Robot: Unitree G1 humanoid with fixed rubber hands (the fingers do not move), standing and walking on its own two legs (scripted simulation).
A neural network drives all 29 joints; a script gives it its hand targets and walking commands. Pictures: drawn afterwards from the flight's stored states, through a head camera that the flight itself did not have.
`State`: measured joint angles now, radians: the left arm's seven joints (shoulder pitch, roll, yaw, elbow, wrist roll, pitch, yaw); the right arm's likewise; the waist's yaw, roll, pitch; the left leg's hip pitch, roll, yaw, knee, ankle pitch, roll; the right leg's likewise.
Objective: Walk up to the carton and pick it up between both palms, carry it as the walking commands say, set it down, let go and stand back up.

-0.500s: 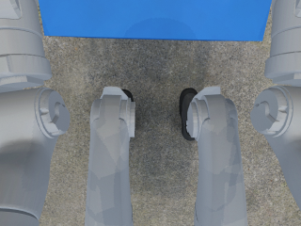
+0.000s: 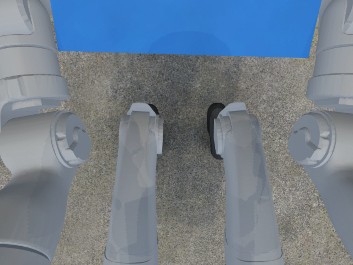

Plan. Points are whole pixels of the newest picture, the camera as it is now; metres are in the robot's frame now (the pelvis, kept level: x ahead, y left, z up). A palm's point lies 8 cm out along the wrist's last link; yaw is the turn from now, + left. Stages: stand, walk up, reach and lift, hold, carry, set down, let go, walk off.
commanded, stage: reach and lift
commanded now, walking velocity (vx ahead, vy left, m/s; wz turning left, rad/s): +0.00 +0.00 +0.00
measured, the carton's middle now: out of the picture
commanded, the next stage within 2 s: none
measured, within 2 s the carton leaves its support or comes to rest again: neither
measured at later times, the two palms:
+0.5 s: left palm out of the picture +0.54 +0.21 -0.03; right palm out of the picture +0.54 -0.18 -0.03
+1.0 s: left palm out of the picture +0.51 +0.21 +0.07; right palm out of the picture +0.51 -0.18 +0.07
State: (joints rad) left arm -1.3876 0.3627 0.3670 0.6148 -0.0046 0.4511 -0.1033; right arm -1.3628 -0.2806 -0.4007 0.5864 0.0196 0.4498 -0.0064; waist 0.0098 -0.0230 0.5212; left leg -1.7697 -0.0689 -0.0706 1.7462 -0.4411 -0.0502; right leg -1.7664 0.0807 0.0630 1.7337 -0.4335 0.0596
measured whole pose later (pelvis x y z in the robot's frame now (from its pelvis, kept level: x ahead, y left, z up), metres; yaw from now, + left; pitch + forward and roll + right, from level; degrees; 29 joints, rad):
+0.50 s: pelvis +0.00 +0.00 +0.06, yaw +0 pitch +22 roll -1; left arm -1.25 0.32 0.37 0.53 0.02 0.46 -0.12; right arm -1.23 -0.23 -0.40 0.52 -0.01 0.45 0.01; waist 0.00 -0.02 0.52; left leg -1.53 -0.08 -0.08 1.56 -0.41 -0.04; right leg -1.53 0.08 0.08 1.54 -0.40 0.06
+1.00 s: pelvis +0.05 +0.00 +0.11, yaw +1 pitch +33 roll +0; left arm -0.92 0.20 0.40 0.62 0.10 0.44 -0.15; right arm -0.91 -0.12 -0.43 0.61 -0.09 0.44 0.05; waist 0.00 -0.01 -0.02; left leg -1.51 -0.08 -0.09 1.32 -0.38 -0.04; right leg -1.50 0.08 0.09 1.31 -0.38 0.05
